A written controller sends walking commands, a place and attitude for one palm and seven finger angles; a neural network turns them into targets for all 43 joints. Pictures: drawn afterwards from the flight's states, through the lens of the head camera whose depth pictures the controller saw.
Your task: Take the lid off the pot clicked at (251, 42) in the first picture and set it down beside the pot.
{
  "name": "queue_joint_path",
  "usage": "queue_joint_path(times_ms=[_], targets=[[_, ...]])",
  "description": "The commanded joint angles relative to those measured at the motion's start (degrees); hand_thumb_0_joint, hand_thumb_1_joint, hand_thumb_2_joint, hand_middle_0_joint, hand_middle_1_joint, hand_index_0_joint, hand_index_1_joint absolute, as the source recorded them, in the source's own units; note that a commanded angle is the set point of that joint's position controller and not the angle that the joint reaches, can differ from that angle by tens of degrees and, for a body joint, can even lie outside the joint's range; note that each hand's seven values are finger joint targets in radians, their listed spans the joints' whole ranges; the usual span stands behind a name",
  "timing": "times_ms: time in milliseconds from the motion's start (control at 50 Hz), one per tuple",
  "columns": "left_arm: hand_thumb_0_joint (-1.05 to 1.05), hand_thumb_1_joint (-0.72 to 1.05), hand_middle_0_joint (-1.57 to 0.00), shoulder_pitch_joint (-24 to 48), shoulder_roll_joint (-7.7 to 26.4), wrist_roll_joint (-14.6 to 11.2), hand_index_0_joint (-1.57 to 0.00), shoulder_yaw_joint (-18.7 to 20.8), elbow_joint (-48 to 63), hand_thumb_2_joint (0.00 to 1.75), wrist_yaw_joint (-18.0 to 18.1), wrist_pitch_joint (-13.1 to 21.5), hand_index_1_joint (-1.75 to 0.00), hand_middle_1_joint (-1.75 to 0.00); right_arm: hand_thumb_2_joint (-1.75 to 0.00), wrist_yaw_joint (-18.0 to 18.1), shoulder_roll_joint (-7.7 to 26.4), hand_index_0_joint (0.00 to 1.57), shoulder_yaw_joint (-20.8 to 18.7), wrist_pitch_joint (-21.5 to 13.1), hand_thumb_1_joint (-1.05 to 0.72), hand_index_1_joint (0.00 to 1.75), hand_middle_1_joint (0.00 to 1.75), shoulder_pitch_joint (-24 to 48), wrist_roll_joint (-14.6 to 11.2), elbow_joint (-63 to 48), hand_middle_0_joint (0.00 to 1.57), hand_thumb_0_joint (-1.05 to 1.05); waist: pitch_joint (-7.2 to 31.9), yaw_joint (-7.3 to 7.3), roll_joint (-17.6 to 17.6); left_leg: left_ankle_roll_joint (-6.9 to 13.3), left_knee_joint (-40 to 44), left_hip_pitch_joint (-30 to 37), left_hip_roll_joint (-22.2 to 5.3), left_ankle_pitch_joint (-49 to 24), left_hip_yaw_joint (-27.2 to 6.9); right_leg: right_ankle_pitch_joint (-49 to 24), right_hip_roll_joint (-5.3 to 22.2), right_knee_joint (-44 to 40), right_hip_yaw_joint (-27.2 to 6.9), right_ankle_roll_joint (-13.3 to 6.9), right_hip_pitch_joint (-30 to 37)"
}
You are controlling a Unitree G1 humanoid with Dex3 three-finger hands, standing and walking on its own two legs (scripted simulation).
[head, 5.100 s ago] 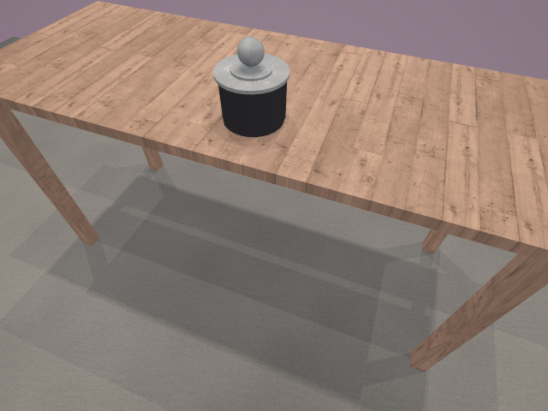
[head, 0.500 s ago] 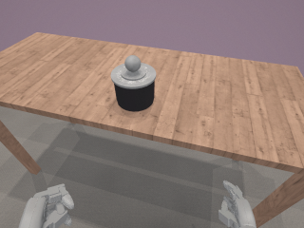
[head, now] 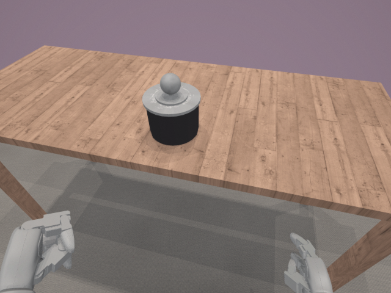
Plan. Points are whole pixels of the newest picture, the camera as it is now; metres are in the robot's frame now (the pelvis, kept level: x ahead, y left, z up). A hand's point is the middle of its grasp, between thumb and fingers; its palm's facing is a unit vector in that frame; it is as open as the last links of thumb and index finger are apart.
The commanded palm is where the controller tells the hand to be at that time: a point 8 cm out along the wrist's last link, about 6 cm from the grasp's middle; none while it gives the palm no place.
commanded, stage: raise the hand higher, near the body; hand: left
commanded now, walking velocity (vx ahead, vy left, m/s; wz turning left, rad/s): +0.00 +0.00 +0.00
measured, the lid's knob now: (170, 83) +0.56 +0.14 +0.17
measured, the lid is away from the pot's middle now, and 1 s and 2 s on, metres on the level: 0.00 0.00 0.00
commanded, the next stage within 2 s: reach forward and open the fingers in 0.36 s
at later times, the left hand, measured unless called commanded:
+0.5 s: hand (68, 213) +0.18 +0.22 +0.15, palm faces +0.35 -0.79 -0.50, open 3.1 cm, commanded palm +0.14 +0.26 +0.18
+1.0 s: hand (51, 195) +0.20 +0.25 +0.17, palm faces -0.18 +0.04 -0.98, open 4.5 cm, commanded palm +0.18 +0.25 +0.24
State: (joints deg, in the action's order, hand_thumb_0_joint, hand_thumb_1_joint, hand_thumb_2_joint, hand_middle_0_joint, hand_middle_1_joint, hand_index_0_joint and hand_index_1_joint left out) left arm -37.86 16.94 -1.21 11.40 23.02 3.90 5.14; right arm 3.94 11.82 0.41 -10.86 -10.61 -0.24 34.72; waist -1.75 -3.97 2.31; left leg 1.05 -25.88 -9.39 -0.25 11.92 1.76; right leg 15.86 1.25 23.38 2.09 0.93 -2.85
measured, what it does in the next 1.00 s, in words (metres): stands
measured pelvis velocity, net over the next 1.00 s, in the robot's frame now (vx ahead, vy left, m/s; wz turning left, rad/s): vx -0.02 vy -0.01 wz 0.05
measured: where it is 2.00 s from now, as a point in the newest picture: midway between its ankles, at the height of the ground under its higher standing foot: outside the picture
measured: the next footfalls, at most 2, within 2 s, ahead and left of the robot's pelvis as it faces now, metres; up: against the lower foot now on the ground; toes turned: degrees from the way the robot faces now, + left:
none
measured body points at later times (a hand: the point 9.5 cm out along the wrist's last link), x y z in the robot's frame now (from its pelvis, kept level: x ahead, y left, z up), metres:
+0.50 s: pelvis +0.01 -0.01 +0.00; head -0.01 -0.03 +0.45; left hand +0.16 +0.26 +0.18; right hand +0.20 -0.21 -0.08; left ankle +0.03 +0.11 -0.74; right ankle -0.03 -0.13 -0.74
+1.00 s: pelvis -0.02 -0.01 +0.00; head -0.01 -0.07 +0.44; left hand +0.20 +0.25 +0.22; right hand +0.23 -0.21 -0.09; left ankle +0.03 +0.11 -0.74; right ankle -0.03 -0.13 -0.74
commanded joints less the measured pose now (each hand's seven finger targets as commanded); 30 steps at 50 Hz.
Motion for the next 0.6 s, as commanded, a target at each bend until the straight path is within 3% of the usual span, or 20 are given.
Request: queue_joint_path(times_ms=[0,40,80,120,180,200,220,280,360,400,440,460,480,500,520,540,560,580], targets=[[0.00,0.90,-1.30,2.53,8.17,-0.64,-1.30,6.46,14.66,0.90,1.17,4.07,-1.50,-1.50,-0.90,-0.01,5.13,0.20,-1.62,-3.00,-0.90,0.30,0.30,7.72,-0.24,-10.44,0.20,0.00,2.11,-0.10,0.65,0.31,4.51,5.97,-0.98,-6.26,-2.01,-6.28,-1.25,-5.17,0.96,-1.53,-7.44],[0.00,0.90,-1.30,2.49,8.44,-0.63,-1.30,6.96,14.50,0.90,1.21,4.04,-1.50,-1.50,-0.90,0.03,5.16,0.20,-1.64,-2.85,-0.90,0.30,0.30,7.75,-0.12,-10.18,0.20,0.00,1.94,-0.24,2.61,0.30,4.34,6.39,-1.04,-6.97,-1.76,-6.95,-1.24,-5.29,0.68,-1.59,-7.56],[0.00,0.90,-1.30,2.78,9.51,-0.69,-1.30,8.30,15.58,0.90,1.31,4.24,-1.50,-1.50,-0.90,-0.17,5.19,0.20,-1.61,-2.71,-0.90,0.30,0.30,7.74,-0.13,-10.08,0.20,0.00,2.40,-0.37,2.89,0.16,3.93,6.73,-1.00,-7.60,-1.85,-7.54,-1.61,-5.35,0.63,-1.68,-7.45],[0.00,0.90,-1.30,4.43,7.89,-0.96,-1.30,6.55,15.08,0.90,1.14,4.20,-1.50,-1.50,-0.90,-0.08,5.07,0.20,-1.36,-2.56,-0.90,0.30,0.30,7.76,-0.11,-10.20,0.20,0.00,1.19,0.15,1.06,0.28,4.28,6.55,-1.19,-6.89,-1.85,-7.04,-1.41,-5.59,0.80,-1.53,-7.98],[0.00,0.90,-1.30,4.99,9.51,-1.06,-1.30,8.93,15.22,0.90,1.34,4.26,-1.50,-1.50,-0.90,-0.04,5.21,0.20,-1.57,-2.34,-0.90,0.30,0.30,7.90,-0.03,-9.91,0.20,0.00,1.63,-0.13,1.07,0.34,3.97,6.95,-0.98,-6.94,-1.56,-7.26,-1.60,-6.09,0.55,-1.51,-7.94],[0.00,0.90,-1.30,6.62,9.55,-1.18,-1.30,8.20,18.80,0.90,1.26,4.81,-1.50,-1.50,-0.90,-0.19,5.30,0.20,-1.22,-2.59,-0.90,0.30,0.30,7.76,-0.04,-10.66,0.20,0.00,3.65,-0.12,2.06,0.29,3.97,7.74,-1.05,-7.77,-1.92,-7.81,-1.27,-5.61,0.44,-1.62,-6.92],[0.00,0.90,-1.30,6.45,9.17,-1.12,-1.30,8.11,18.47,0.90,1.29,5.00,-1.50,-1.50,-0.90,-0.18,5.10,0.20,-1.24,-2.75,-0.90,0.30,0.30,7.91,0.07,-10.24,0.20,0.00,3.26,-0.11,2.32,0.22,3.91,7.88,-1.17,-8.23,-1.89,-8.17,-1.32,-5.33,0.61,-1.61,-7.09],[0.00,0.90,-1.30,4.98,9.56,-1.45,-1.30,9.97,14.42,0.90,1.35,4.41,-1.50,-1.50,-0.90,-0.27,5.25,0.20,-1.54,-2.02,-0.90,0.30,0.30,8.15,-0.06,-9.62,0.20,0.00,2.01,-0.36,-1.18,0.39,3.86,7.13,-1.08,-8.11,-1.56,-8.48,-1.60,-5.92,0.69,-1.48,-7.45],[0.00,0.90,-1.30,9.18,10.61,-1.67,-1.30,10.38,17.67,0.90,1.44,5.42,-1.50,-1.50,-0.90,-0.02,5.26,0.20,-1.31,-2.14,-0.90,0.30,0.30,8.17,0.08,-9.58,0.20,0.00,3.20,-0.28,2.33,0.48,3.80,8.08,-0.87,-8.43,-1.27,-8.89,-0.98,-6.22,0.25,-1.45,-6.91],[0.00,0.90,-1.30,10.15,10.95,-1.85,-1.30,10.75,19.65,0.90,1.43,5.86,-1.50,-1.50,-0.90,-0.17,5.23,0.20,-1.28,-2.42,-0.90,0.30,0.30,8.46,0.01,-9.95,0.20,0.00,4.00,-0.21,0.20,0.55,3.48,8.40,-0.81,-9.04,-1.37,-9.70,-0.99,-6.29,0.19,-1.42,-6.53],[0.00,0.90,-1.30,9.97,10.77,-1.90,-1.30,10.85,19.46,0.90,1.44,6.05,-1.50,-1.50,-0.90,-0.20,5.36,0.20,-1.45,-2.42,-0.90,0.30,0.30,8.13,0.02,-9.61,0.20,0.00,4.53,-0.32,1.29,0.50,3.44,9.22,-1.02,-10.07,-1.30,-10.55,-0.95,-5.85,0.31,-1.41,-6.40],[0.00,0.87,-1.29,12.51,23.18,21.59,-1.29,7.98,22.30,0.92,3.03,1.01,-1.46,-1.46,-0.90,-1.23,9.63,0.20,-0.83,0.93,-0.90,0.30,0.30,9.17,1.59,-10.96,0.20,0.00,4.15,-0.75,5.81,0.33,1.49,0.75,0.25,-12.14,-0.21,-11.15,-1.98,-0.44,0.57,-1.05,-10.01],[0.00,0.83,-1.28,13.41,19.19,21.44,-1.28,8.11,25.28,0.94,4.20,-2.08,-1.43,-1.43,-0.90,-2.08,7.35,0.20,-1.06,2.58,-0.90,0.30,0.30,10.87,0.64,-13.55,0.20,0.00,3.02,-0.82,8.19,-0.14,1.39,-1.15,0.09,-12.50,0.01,-10.37,-1.93,0.42,1.89,-1.78,-9.97],[0.00,0.80,-1.27,12.60,20.49,27.41,-1.27,7.59,24.42,0.96,4.66,-4.13,-1.39,-1.39,-0.90,-2.66,7.52,0.20,-1.35,3.99,-0.90,0.30,0.30,9.74,0.82,-13.39,0.20,0.00,4.73,-1.63,8.79,-0.32,1.01,-0.98,-0.20,-11.59,0.11,-8.26,-1.86,1.13,1.57,-2.19,-10.55],[0.00,0.77,-1.26,7.11,21.94,30.99,-1.26,9.01,22.07,0.98,4.61,-6.29,-1.36,-1.36,-0.90,-3.09,7.78,0.20,-1.89,5.81,-0.90,0.30,0.30,9.70,0.90,-13.69,0.20,0.00,6.90,-2.80,7.26,-0.26,0.35,-1.14,-0.37,-11.86,0.28,-8.25,-2.05,1.52,1.36,-2.39,-9.90],[0.00,0.73,-1.26,7.20,23.96,34.44,-1.26,9.14,21.22,1.00,3.90,-7.98,-1.32,-1.32,-0.90,-3.43,8.39,0.20,-1.72,7.84,-0.90,0.30,0.30,10.69,0.65,-14.18,0.20,0.00,7.10,-2.63,4.03,-0.26,-0.10,-2.06,-0.08,-11.08,0.33,-8.04,-2.13,1.69,0.85,-2.34,-10.21],[0.00,0.70,-1.25,9.42,25.62,37.25,-1.25,8.77,20.77,1.03,2.84,-9.19,-1.29,-1.29,-0.90,-3.53,8.68,0.20,-1.55,9.32,-0.90,0.30,0.30,11.95,0.39,-15.01,0.20,0.00,6.74,-2.33,1.50,0.05,-0.74,-2.41,0.21,-10.06,0.36,-8.08,-1.85,1.38,0.23,-2.11,-10.91],[0.00,0.67,-1.24,10.88,28.24,38.60,-1.24,9.96,21.08,1.05,1.40,-10.31,-1.25,-1.25,-0.90,-3.62,8.75,0.20,-1.48,10.18,-0.90,0.30,0.30,13.79,-0.67,-15.79,0.20,0.00,8.35,-1.96,1.41,0.03,-1.33,-1.81,0.19,-9.28,0.14,-8.02,-2.14,0.92,-0.77,-2.10,-10.57]])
